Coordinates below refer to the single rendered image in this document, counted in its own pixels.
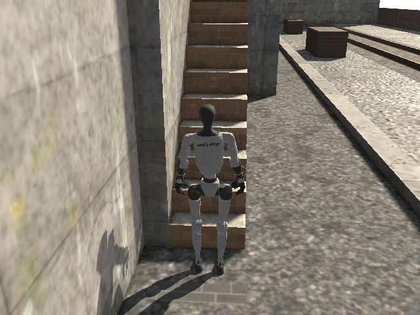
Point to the left robot forearm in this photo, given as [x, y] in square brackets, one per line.
[180, 174]

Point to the right robot foot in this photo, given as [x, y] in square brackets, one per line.
[220, 269]

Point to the left robot upper arm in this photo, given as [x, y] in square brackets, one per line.
[188, 139]

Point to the right robot upper arm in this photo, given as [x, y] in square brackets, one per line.
[232, 148]

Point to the right robot hand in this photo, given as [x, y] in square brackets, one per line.
[235, 185]

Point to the right robot forearm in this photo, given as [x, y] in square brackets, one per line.
[238, 173]

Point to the left robot hand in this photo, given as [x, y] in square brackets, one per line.
[183, 185]

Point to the robot left thigh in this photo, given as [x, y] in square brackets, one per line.
[194, 198]

